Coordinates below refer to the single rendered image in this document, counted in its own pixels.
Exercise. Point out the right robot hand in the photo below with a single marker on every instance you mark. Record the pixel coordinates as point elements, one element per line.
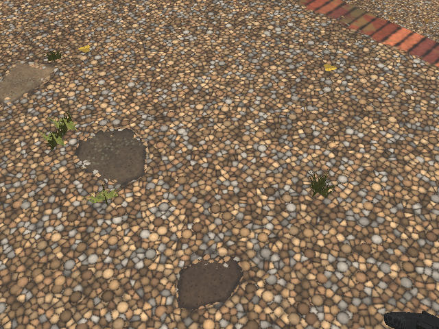
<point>403,320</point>

